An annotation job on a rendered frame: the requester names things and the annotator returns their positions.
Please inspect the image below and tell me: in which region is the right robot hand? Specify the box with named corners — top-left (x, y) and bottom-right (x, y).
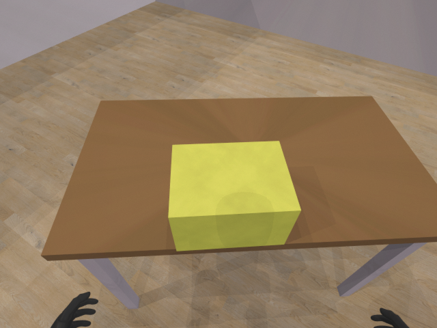
top-left (371, 308), bottom-right (409, 328)

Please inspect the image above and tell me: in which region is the left robot hand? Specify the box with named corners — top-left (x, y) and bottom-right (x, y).
top-left (51, 292), bottom-right (98, 328)

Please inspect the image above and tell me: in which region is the carton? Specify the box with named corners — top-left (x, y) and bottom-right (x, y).
top-left (168, 141), bottom-right (301, 251)

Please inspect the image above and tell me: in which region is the table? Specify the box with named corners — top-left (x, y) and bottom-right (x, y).
top-left (41, 96), bottom-right (437, 309)

